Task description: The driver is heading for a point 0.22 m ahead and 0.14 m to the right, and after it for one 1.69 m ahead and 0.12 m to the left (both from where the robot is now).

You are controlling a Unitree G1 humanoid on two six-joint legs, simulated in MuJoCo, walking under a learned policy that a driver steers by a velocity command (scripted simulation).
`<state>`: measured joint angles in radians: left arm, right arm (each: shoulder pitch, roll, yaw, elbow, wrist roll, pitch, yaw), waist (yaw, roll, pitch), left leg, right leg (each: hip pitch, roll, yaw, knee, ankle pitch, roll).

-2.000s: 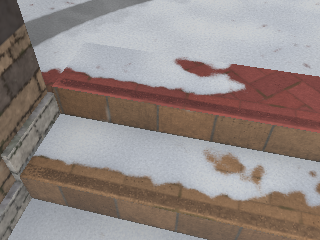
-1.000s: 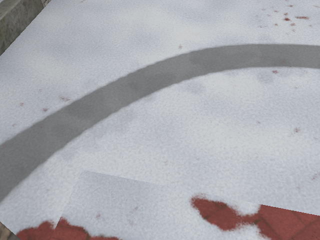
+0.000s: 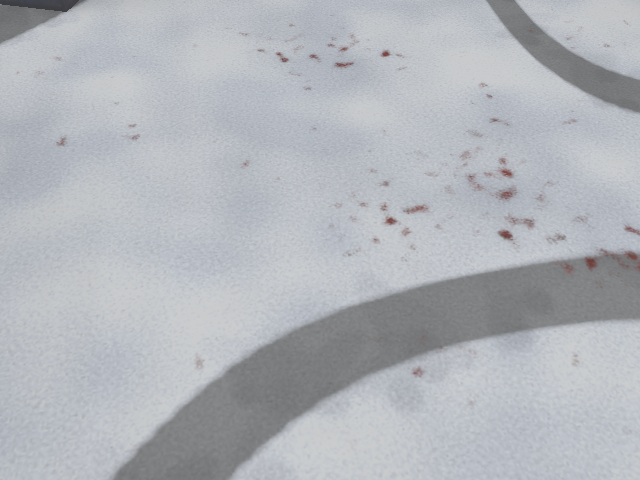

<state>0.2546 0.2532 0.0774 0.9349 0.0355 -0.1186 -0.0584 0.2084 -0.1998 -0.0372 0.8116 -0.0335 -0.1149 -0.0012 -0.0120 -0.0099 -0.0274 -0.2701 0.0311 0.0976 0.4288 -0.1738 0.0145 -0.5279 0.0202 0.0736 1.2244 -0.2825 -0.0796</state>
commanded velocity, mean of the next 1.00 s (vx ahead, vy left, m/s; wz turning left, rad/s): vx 0.50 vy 0.00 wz -0.12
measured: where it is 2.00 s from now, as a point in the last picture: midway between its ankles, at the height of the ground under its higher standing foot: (332, 302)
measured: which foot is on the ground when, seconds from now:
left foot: down 0.00-0.42, up 0.44-0.96, down 0.98-1.00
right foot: up 0.00-0.38, down 0.40-1.00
